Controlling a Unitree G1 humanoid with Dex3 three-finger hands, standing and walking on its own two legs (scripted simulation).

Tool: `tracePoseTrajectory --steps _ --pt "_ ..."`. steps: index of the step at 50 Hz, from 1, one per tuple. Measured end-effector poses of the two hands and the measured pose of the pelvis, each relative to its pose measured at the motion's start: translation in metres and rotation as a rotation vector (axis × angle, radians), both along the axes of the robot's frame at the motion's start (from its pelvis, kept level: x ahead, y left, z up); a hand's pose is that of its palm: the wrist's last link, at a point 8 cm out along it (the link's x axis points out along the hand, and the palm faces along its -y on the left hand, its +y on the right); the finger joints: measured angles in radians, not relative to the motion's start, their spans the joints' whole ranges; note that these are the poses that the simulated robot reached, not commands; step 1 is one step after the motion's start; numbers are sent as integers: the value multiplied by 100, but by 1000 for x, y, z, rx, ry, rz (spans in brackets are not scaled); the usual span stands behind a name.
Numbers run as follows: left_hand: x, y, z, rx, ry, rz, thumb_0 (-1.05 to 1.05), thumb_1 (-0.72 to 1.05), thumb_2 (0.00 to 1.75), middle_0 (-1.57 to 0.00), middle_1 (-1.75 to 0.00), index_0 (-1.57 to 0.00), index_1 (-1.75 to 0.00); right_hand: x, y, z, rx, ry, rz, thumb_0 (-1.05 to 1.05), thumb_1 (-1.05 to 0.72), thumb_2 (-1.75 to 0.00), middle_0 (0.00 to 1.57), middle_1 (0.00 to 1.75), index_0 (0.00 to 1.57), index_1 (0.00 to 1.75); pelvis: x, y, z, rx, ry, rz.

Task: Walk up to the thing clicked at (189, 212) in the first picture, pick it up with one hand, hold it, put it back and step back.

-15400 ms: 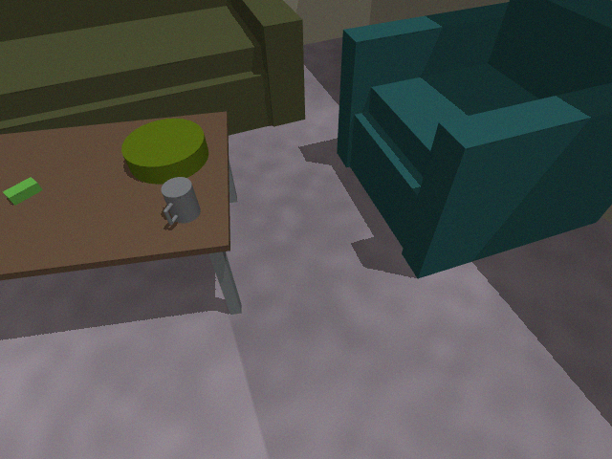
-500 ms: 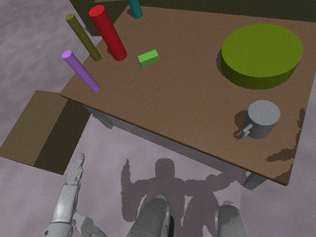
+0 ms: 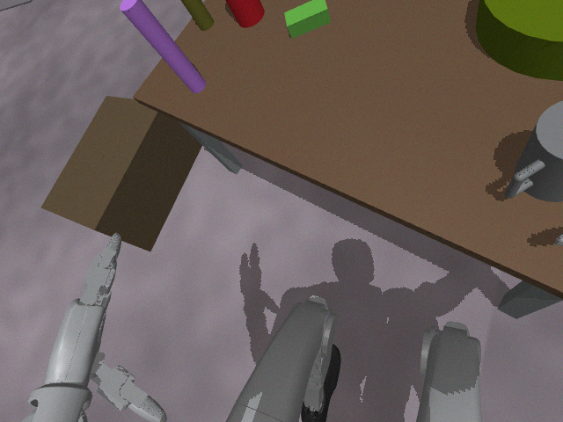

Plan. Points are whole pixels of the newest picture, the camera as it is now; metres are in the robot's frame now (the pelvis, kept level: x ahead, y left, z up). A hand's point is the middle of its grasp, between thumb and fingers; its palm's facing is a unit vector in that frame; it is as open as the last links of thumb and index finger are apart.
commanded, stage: close in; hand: right
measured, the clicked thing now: (553, 161) +0.49 -0.22 -0.05
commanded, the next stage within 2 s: rest palm in 0.26 s
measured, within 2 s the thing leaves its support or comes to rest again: neither
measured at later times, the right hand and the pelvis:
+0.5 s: hand out of the picture +0.47 -0.23 -0.05, palm faces +0.23 +0.97 +0.03, open 17.4 cm; pelvis +0.00 +0.01 +0.01, yaw -1 degrees
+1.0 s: hand out of the picture +0.48 -0.23 -0.05, palm faces +0.22 +0.97 +0.00, open 16.5 cm; pelvis +0.00 +0.01 +0.00, yaw -1 degrees
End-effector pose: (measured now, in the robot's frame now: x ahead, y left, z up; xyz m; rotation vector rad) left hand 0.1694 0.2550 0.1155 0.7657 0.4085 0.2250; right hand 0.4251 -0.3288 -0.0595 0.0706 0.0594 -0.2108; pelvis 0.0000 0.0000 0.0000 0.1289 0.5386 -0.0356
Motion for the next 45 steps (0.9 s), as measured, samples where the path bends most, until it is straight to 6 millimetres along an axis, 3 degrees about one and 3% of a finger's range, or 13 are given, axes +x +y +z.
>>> tracePoseTrajectory --steps 12,25,35,45 --pt "6 -1 10 -43 -30 -3 -1 -54 6 -6 -5 -6 -5 3 28 16 -26 25 -14 -1 56 -1 6 5 6 4 5 0 7 -12 -6 -2" --pt "7 5 22 -26 -55 -11 -1 -56 7 -6 -4 -5 -5 8 51 14 -34 13 -16 -1 52 -4 5 5 5 5 4 7 6 -27 -6 -2" --pt "6 7 16 -39 -40 -11 -1 -57 8 -6 -4 -5 -6 8 54 14 -45 10 -29 -1 48 -3 10 4 9 4 5 9 5 -29 -1 -1" --pt "3 7 11 -36 -31 -5 -1 -55 7 -6 -5 -6 -6 21 50 16 -59 12 -20 -1 49 -1 20 5 19 5 0 8 -1 -28 0 -4"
